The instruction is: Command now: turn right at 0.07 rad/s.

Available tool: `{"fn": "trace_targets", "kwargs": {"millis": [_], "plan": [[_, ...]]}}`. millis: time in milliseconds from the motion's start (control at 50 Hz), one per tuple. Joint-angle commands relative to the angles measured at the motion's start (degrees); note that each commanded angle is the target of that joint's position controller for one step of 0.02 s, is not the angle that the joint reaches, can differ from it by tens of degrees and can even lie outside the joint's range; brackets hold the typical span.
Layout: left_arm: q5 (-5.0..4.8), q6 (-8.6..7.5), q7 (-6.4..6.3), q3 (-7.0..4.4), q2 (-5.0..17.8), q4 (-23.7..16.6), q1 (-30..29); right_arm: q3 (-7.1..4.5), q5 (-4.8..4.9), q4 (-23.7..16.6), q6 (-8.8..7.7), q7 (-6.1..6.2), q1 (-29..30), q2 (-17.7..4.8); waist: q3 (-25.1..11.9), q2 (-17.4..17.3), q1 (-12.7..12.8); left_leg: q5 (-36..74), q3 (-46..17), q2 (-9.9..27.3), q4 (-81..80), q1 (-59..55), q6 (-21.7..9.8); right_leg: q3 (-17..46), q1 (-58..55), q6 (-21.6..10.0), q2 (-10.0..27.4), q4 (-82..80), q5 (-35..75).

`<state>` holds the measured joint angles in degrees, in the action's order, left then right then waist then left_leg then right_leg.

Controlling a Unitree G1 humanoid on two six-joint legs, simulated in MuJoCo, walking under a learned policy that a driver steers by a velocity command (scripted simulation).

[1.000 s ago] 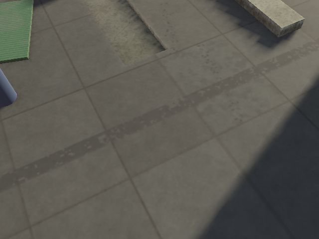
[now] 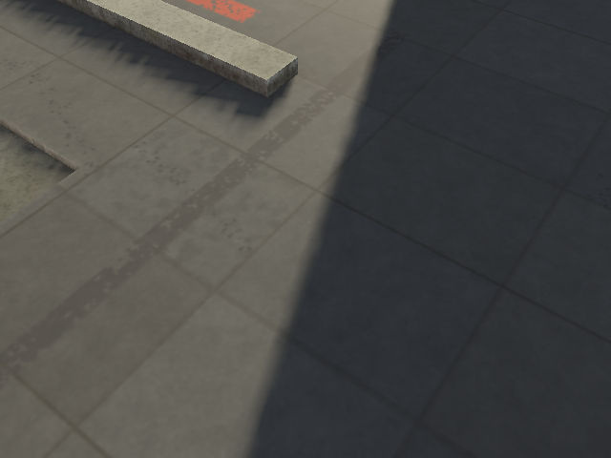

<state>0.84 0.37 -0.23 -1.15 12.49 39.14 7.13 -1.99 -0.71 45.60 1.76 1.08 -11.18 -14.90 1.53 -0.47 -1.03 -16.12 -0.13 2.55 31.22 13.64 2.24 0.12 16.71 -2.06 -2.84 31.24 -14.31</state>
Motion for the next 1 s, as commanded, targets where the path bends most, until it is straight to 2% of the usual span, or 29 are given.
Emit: {"fn": "trace_targets", "kwargs": {"millis": [20,40,60,100,180,300,620,840,860,880,900,920,960,1000], "plan": [[0.95,-1.0,0.04,-1.92,7.1,-1.9,1.3,-2.0,0.12,-2.1,-1.26,-0.38,-0.7,-8.7,-2.3,-5.3,1.8,2.6,-4.5,4.4,-6.9,0.2,-4.7,5.4,-1.8,0.0,4.1,-7.9,-4.9],[0.71,-0.73,-0.18,-2.15,7.8,-1.9,-0.9,-1.27,-0.16,-2.4,-1.74,-0.57,0.6,-6.3,-0.8,-4.9,1.0,-2.4,-4.3,3.7,-8.6,3.2,-4.5,5.2,-3.8,0.5,3.9,-6.3,-3.8],[0.43,-0.47,-0.5,-2.19,7.2,-1.6,-1.4,-1.02,-0.55,-2.1,-2.16,-0.51,1.2,-5.6,-0.5,-5.0,1.1,-3.1,-3.9,3.2,-9.0,4.2,-3.6,5.2,-4.6,0.2,4.1,-5.5,-2.5],[0.27,-0.02,-0.9,-2.23,6.6,-0.8,-0.4,-0.73,-0.39,-1.6,-3.05,-0.29,0.9,-4.9,-0.2,-4.4,1.0,-1.3,-3.3,2.7,-8.6,3.5,-2.7,5.5,-4.0,-0.5,4.2,-5.4,0.1],[0.07,-0.31,-0.89,-2.25,5.5,1.5,0.8,-0.58,-0.07,-0.5,-3.22,0.3,-1.1,-4.8,-0.6,-1.1,0.4,0.2,-2.4,2.0,-7.2,1.8,-2.4,5.7,-3.3,-0.6,4.4,-5.9,1.7],[-0.16,-0.51,-1.13,-2.5,5.4,5.2,2.5,-0.42,0.08,1.2,-3.11,0.53,-2.1,-4.3,-0.9,0.9,0.3,2.6,-1.8,1.4,-6.8,1.1,-2.5,5.5,-4.4,-0.1,4.4,-5.7,5.0],[-0.65,-0.21,-1.95,-2.44,5.3,14.5,3.2,-0.31,0.32,7.8,-2.9,0.95,-4.7,-3.1,0.0,0.5,0.6,5.4,-0.5,0.0,-7.9,0.3,-2.2,4.8,-6.4,-0.1,4.4,-6.3,8.7],[-0.78,0.1,-2.05,-1.98,4.7,19.3,3.0,0.06,0.31,11.5,-2.8,1.29,-7.2,-2.1,0.8,0.6,0.7,5.1,0.0,-0.4,-8.5,0.1,-2.2,4.2,-6.3,0.0,4.1,-7.2,8.0],[-0.81,0.2,-2.07,-1.9,4.4,20.1,4.0,0.14,0.38,12.4,-2.69,1.36,-8.7,-1.7,-0.5,0.8,0.8,-0.8,0.8,-1.2,-8.4,-0.3,-2.4,3.6,-6.7,-0.2,3.5,-7.3,1.4],[-1.26,0.34,-2.15,-2.24,5.3,20.5,4.6,-0.15,0.83,12.6,-2.51,1.54,-9.0,-2.4,0.4,0.8,0.9,-10.0,1.3,-2.1,-7.3,1.0,-3.4,2.9,-5.3,-1.0,2.5,-6.7,-10.5],[-1.57,0.28,-2.2,-2.49,5.9,20.5,4.9,-0.4,1.15,12.1,-2.46,1.81,-8.3,-3.1,2.6,0.7,1.2,-18.9,0.7,-2.0,-6.7,3.4,-4.7,3.2,-2.3,-1.9,2.4,-6.6,-21.3],[-1.69,-0.15,-2.2,-2.52,6.1,20.2,4.7,-0.4,1.34,11.5,-2.72,1.99,-7.9,-3.1,5.2,1.1,1.3,-24.5,-0.4,-1.4,-6.5,6.0,-5.7,4.6,0.5,-2.9,3.3,-7.3,-27.6],[-2.19,-1.79,-1.89,-2.58,6.0,20.3,6.2,-0.19,1.66,11.0,-4.19,1.72,-8.3,-2.0,7.3,2.4,1.6,-24.3,-2.1,-0.4,-4.4,9.2,-6.9,8.6,0.9,-4.8,6.0,-8.3,-29.1],[-2.52,-3.17,-1.35,-3.03,7.1,21.2,10.0,-0.11,1.68,10.3,-5.7,1.0,-7.3,-0.8,5.9,4.8,2.9,-18.4,-0.5,-1.2,1.1,12.5,-6.7,15.9,-3.1,-7.6,10.5,-11.2,-29.6]]}}
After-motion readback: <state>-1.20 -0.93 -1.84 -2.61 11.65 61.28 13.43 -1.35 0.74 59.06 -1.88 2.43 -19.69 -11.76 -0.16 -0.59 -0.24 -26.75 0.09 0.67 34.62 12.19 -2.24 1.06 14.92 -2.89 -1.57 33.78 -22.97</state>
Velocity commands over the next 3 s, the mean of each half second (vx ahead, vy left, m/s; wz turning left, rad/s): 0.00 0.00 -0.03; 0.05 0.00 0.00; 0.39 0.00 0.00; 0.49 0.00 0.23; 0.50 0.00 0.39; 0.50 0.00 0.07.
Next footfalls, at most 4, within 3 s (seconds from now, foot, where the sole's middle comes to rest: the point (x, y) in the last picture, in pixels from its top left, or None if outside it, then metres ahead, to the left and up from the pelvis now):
1.54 right None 0.42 -0.08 -0.77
2.12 left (233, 370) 0.71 0.19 -0.77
2.66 right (275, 251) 1.07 0.10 -0.77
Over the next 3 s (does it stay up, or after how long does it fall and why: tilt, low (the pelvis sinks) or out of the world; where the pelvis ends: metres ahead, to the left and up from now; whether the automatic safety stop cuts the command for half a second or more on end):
stays up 1.04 0.18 0.02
